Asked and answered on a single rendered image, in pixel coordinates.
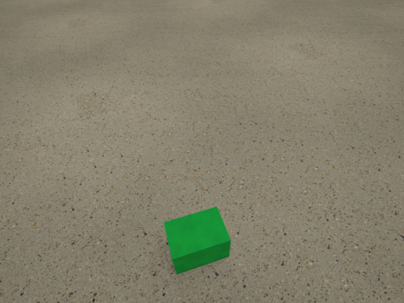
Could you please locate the carton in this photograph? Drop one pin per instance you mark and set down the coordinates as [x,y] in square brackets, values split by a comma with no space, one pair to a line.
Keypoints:
[197,239]

